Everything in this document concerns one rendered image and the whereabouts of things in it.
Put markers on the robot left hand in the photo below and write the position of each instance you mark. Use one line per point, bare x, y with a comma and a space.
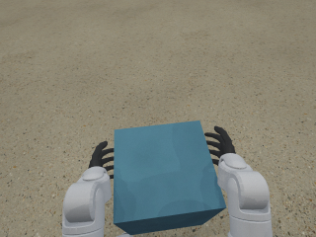
98, 154

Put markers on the right robot forearm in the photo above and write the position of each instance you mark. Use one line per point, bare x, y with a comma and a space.
248, 198

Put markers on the robot right hand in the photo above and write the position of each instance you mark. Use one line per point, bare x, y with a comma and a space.
225, 146

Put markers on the left robot forearm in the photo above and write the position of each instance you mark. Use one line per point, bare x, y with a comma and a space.
83, 211

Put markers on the carton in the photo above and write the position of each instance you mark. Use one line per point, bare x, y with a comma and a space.
164, 178

